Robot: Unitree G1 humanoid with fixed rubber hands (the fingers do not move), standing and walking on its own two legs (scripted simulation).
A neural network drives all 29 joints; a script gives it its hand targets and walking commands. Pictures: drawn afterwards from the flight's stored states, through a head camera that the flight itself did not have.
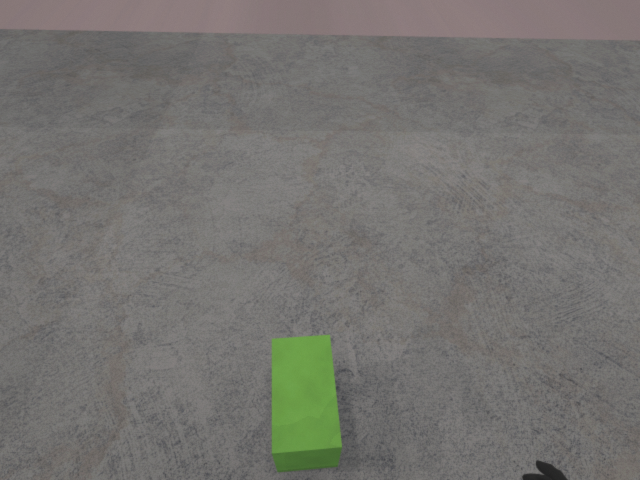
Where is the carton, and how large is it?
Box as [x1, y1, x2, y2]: [272, 335, 341, 471]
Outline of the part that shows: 329,335 272,339 272,455 277,471 337,466 341,449 341,441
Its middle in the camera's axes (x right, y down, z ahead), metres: -0.05 +0.47 +1.09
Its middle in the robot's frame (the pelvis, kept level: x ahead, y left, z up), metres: +0.44 +0.04 -0.65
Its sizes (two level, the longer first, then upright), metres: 0.292 0.166 0.213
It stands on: the floor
